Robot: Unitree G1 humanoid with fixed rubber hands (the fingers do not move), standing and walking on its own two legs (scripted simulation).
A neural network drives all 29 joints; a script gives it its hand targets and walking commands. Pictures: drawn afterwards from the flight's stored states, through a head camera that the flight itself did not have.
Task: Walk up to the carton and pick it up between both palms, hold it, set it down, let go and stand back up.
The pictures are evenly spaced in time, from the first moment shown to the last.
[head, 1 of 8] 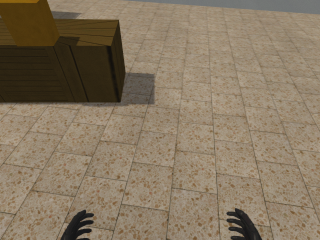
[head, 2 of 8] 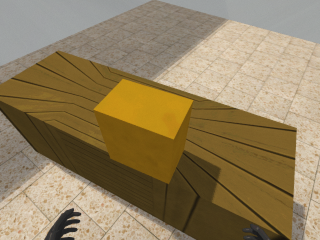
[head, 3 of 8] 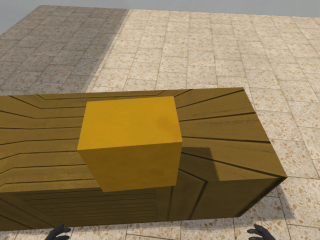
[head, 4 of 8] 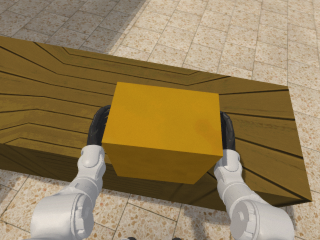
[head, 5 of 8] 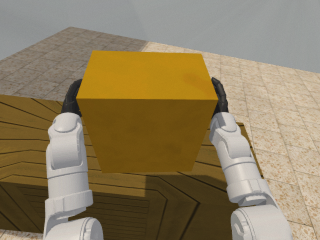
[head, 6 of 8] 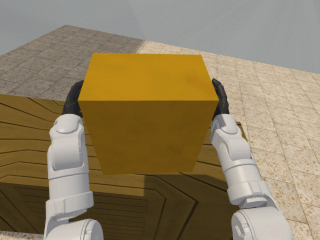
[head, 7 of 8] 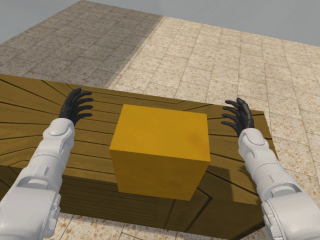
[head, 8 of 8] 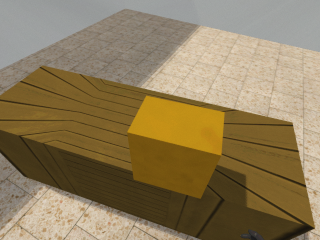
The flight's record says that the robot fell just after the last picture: no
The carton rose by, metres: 0.25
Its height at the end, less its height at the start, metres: +0.00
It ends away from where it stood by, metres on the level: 0.04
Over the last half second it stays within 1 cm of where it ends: yes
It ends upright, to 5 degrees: yes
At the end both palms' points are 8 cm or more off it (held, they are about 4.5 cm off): yes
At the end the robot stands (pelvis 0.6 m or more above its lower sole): yes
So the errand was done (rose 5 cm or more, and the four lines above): yes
